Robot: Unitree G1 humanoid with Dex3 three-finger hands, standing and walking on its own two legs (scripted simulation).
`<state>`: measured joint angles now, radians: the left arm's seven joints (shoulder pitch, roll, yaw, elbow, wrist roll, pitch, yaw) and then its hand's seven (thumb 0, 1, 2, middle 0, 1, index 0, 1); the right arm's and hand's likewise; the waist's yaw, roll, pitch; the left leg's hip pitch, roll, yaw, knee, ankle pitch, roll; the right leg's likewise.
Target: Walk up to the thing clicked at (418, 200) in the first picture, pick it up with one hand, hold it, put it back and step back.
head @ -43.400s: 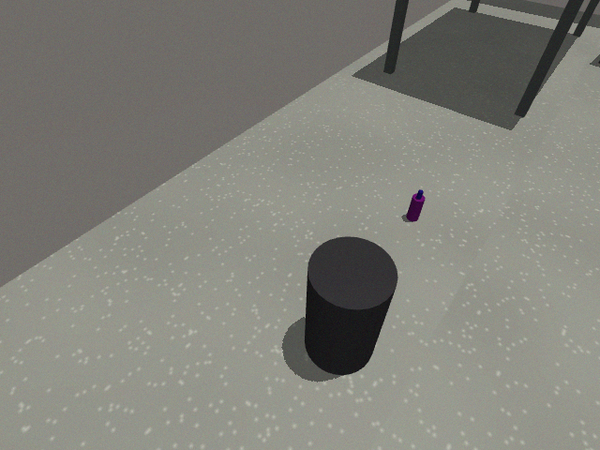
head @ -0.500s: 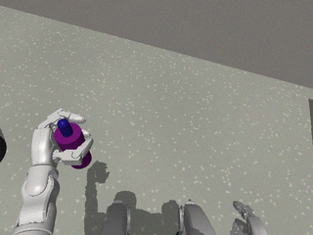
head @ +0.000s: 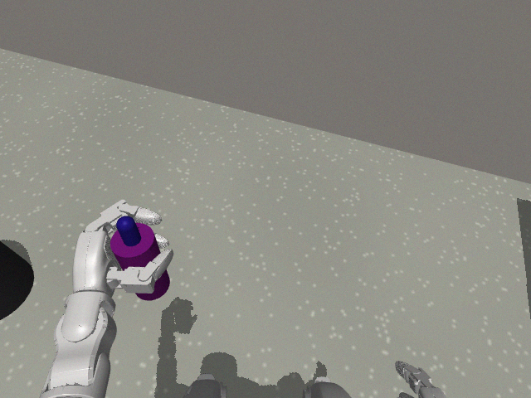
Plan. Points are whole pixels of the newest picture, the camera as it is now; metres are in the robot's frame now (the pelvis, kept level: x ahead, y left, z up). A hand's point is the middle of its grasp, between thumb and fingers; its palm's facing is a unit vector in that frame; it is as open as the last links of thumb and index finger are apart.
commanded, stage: lift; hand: left
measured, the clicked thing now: (139, 256) +0.34 +0.18 +0.02
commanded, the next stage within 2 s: hold in 0.50 s
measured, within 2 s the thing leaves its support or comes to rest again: neither
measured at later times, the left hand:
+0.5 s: hand (145, 232) +0.35 +0.17 +0.07, palm faces +0.08 -1.00 -0.02, open 7.8 cm
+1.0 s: hand (141, 226) +0.35 +0.17 +0.09, palm faces +0.07 -1.00 -0.02, open 7.8 cm
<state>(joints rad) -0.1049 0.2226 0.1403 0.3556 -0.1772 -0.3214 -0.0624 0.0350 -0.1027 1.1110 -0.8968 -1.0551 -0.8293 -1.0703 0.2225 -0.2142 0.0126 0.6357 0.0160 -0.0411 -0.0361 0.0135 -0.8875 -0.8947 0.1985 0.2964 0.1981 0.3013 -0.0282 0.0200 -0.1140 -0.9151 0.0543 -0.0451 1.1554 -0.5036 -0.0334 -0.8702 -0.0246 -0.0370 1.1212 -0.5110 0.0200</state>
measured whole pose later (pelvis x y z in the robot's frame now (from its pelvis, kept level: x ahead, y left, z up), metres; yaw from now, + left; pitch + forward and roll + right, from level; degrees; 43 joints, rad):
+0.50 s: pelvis +0.02 +0.00 +0.03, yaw +0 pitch +11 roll -1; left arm -0.12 0.21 0.15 0.42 -0.18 -0.34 -0.08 0.04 -0.10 1.11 -0.90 -1.06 -0.83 -1.07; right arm 0.23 -0.22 0.00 0.65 0.01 -0.01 -0.04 0.01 -0.89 -0.90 0.20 0.30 0.20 0.30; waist -0.03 0.01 -0.07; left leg -0.70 0.06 -0.03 0.98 -0.46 -0.04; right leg -0.66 -0.02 -0.03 0.95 -0.47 0.02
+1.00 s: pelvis +0.02 +0.00 +0.05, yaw +0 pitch +7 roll -1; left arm -0.11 0.20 0.14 0.43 -0.17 -0.34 -0.08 0.04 -0.10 1.11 -0.89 -1.06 -0.83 -1.07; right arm 0.24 -0.22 0.00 0.65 0.01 0.01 -0.04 0.01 -0.91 -0.90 0.20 0.30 0.20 0.30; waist -0.02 0.01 -0.05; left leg -0.59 0.06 -0.02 0.89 -0.43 -0.03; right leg -0.55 -0.02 -0.03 0.86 -0.44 0.02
